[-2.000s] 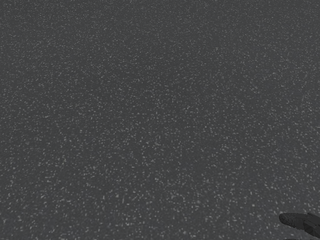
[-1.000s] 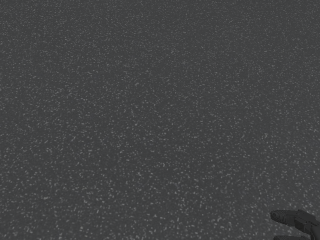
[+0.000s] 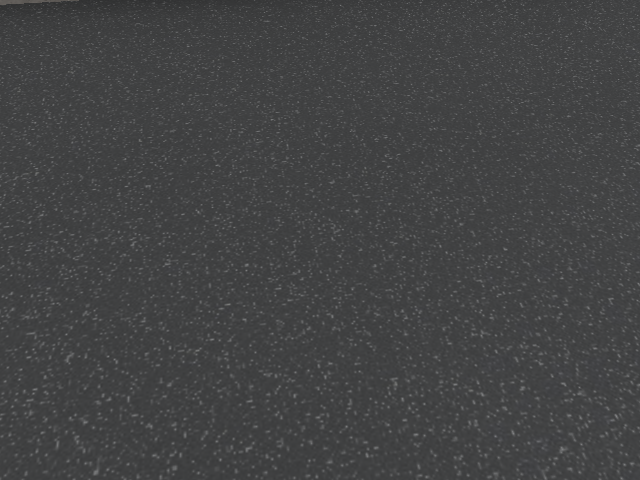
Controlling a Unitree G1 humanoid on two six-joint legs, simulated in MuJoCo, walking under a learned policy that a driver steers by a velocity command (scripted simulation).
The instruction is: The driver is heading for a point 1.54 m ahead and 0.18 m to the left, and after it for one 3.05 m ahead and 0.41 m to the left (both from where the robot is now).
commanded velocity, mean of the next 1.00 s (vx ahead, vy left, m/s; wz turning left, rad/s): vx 0.01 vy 0.00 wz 0.11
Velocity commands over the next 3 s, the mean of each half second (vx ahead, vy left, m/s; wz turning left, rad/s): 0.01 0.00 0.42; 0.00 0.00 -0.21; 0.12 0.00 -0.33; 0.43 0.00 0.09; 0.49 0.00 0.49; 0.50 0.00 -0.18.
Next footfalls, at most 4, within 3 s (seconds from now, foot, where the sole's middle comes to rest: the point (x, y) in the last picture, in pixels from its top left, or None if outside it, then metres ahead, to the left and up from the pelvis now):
0.44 left None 0.02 0.16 -0.77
0.94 right None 0.01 -0.06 -0.77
1.46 left None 0.06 0.16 -0.77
1.90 right None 0.36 -0.12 -0.77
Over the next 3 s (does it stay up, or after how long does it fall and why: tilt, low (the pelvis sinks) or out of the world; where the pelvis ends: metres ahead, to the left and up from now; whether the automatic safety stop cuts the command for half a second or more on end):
stays up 0.81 0.10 -0.02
